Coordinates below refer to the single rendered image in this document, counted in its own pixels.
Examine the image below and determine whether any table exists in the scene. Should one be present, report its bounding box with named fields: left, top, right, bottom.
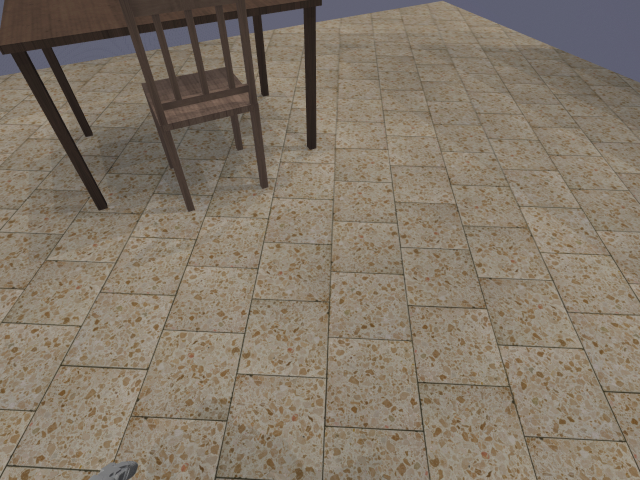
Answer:
left=0, top=0, right=322, bottom=211

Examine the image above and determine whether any chair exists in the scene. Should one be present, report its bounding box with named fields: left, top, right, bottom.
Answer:
left=119, top=0, right=268, bottom=212

